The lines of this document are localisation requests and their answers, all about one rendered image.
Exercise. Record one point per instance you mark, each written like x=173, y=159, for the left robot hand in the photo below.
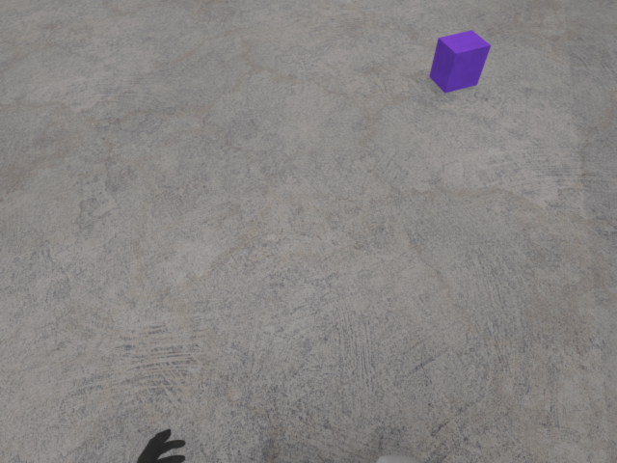
x=157, y=446

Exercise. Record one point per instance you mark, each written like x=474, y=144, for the carton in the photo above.
x=458, y=61

